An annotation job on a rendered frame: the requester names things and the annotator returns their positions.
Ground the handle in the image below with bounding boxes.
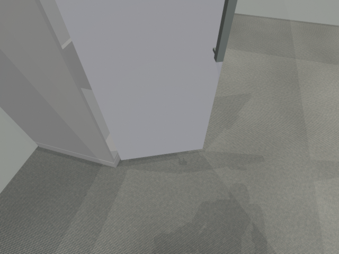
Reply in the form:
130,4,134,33
213,0,237,62

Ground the fridge door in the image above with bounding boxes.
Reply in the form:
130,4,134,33
55,0,225,160

